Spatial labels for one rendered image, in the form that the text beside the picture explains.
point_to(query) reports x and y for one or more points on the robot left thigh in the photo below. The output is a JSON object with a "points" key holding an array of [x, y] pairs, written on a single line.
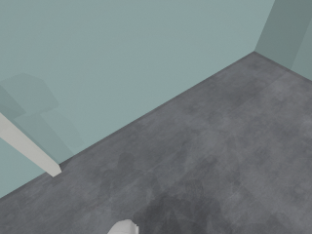
{"points": [[124, 227]]}

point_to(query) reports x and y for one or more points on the panel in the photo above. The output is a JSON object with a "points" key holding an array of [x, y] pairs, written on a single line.
{"points": [[11, 134]]}

